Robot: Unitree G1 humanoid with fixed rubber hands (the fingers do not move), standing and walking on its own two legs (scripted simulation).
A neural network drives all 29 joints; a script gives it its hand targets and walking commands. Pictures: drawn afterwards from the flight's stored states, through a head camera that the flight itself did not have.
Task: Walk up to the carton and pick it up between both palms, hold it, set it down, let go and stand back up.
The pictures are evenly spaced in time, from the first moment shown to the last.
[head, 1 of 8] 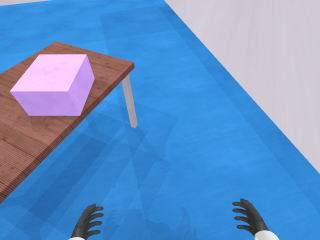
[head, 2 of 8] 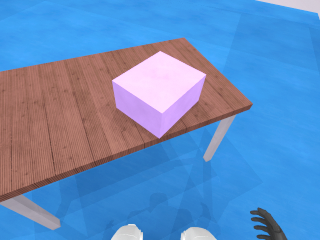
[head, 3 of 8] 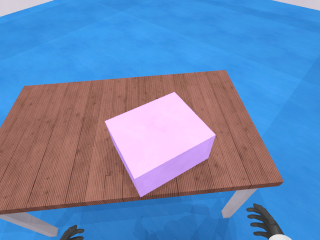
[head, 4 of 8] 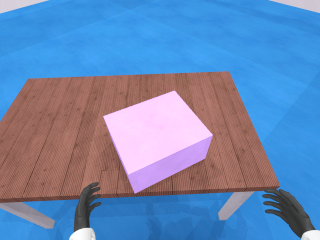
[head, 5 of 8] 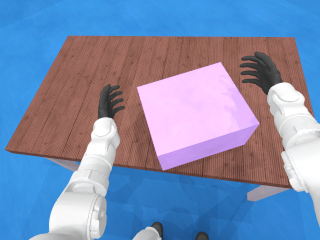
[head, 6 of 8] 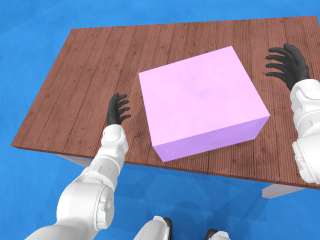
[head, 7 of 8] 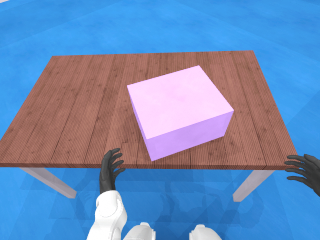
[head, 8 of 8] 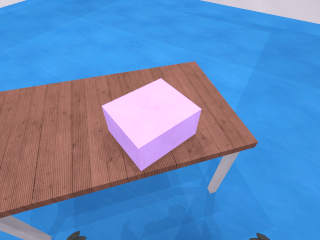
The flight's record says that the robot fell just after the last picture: no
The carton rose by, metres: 0.00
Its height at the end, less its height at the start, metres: +0.00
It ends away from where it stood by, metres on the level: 0.01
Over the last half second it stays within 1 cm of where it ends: yes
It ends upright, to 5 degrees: yes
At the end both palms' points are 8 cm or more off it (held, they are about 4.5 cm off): yes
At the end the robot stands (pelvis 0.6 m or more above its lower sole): yes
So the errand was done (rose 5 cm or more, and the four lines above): no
